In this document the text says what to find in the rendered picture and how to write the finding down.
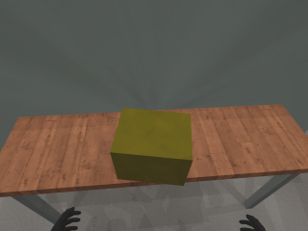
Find robot left hand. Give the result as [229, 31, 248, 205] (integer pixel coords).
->
[51, 207, 82, 231]

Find carton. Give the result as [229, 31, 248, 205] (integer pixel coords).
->
[110, 108, 193, 186]

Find table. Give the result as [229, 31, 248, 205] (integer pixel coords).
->
[0, 104, 308, 224]

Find robot right hand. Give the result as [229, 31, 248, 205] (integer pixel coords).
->
[239, 214, 266, 231]

